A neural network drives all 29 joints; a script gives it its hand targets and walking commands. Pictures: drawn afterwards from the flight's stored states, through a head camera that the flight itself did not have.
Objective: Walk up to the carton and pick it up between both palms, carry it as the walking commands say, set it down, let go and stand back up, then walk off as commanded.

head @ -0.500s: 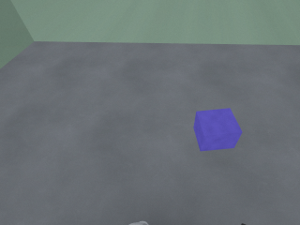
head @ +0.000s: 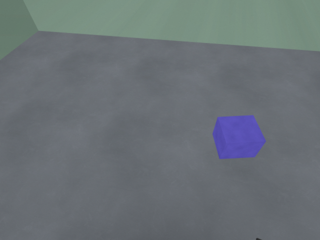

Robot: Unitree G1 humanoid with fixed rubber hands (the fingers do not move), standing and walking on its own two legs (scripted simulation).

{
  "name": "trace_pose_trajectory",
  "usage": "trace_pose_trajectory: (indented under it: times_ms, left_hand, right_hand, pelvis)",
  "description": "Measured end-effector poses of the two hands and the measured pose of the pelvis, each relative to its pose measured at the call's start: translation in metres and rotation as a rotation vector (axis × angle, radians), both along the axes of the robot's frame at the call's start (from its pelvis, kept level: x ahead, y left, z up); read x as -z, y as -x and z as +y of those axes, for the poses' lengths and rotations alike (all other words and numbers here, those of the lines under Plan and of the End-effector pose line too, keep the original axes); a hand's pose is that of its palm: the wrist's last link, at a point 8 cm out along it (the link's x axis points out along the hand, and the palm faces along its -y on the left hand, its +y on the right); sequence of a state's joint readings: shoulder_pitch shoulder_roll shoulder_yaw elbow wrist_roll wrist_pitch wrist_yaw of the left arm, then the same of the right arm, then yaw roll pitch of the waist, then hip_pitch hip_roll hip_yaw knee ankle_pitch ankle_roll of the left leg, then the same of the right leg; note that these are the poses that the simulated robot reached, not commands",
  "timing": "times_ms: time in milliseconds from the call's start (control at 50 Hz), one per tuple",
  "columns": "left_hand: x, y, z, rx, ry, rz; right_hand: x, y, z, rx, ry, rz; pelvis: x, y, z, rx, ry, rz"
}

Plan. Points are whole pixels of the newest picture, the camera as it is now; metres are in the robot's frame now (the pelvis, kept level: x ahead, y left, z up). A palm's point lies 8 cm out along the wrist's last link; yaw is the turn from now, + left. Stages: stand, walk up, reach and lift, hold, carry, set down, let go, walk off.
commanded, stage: stand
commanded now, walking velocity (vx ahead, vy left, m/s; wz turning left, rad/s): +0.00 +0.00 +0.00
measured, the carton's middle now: (236, 137) +0.87 -0.48 -0.67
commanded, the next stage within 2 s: none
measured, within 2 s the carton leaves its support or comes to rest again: neither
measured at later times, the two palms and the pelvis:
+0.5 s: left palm out of the picture -0.05 +0.20 -0.13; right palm out of the picture +0.05 -0.27 -0.14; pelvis -0.03 -0.03 +0.00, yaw +0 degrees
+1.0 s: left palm out of the picture -0.04 +0.21 -0.13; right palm out of the picture +0.05 -0.26 -0.14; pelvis -0.02 -0.03 +0.00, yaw +0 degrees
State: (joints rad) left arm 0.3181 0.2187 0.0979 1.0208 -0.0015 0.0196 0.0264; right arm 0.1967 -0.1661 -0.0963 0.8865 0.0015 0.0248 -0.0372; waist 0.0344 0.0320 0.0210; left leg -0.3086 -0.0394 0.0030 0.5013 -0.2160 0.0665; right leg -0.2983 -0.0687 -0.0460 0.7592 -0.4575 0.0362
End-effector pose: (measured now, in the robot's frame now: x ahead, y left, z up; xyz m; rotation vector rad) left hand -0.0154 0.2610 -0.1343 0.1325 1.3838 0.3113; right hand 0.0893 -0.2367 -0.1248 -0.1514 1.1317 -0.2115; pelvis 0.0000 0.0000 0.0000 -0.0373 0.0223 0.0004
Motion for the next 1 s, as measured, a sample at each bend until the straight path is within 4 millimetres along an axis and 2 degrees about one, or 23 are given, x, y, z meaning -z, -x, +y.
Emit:
trace_pose_trajectory:
  times_ms: [80,180,360,460,520,720,1000]
  left_hand:
    - [0.000,0.003,0.003,-0.001,0.005,-0.007]
    - [0.000,0.012,-0.004,-0.005,0.006,-0.013]
    - [-0.001,0.034,-0.044,-0.029,0.013,-0.003]
    - [0.000,0.033,-0.057,-0.029,0.028,-0.015]
    - [0.000,0.031,-0.057,-0.028,0.032,-0.021]
    - [0.000,0.029,-0.055,-0.027,0.034,-0.006]
    - [0.000,0.027,-0.055,-0.026,0.034,-0.014]
  right_hand:
    - [0.000,0.004,0.013,0.008,-0.019,-0.014]
    - [0.003,0.015,0.015,0.014,-0.039,-0.012]
    - [0.013,0.032,-0.013,0.005,-0.072,-0.009]
    - [0.012,0.037,-0.030,-0.001,-0.057,0.003]
    - [0.012,0.040,-0.034,0.000,-0.045,0.019]
    - [0.015,0.040,-0.023,0.005,-0.060,0.038]
    - [0.014,0.038,-0.023,0.008,-0.057,0.031]
  pelvis:
    - [-0.001,0.004,0.003,0.000,0.004,0.000]
    - [0.000,0.014,-0.001,0.000,-0.002,-0.012]
    - [0.002,0.030,-0.028,-0.002,-0.036,-0.036]
    - [0.001,0.031,-0.033,0.003,-0.036,-0.036]
    - [0.001,0.030,-0.032,0.003,-0.034,-0.035]
    - [0.000,0.025,-0.030,0.003,-0.032,-0.028]
    - [0.000,0.025,-0.029,0.003,-0.031,-0.027]
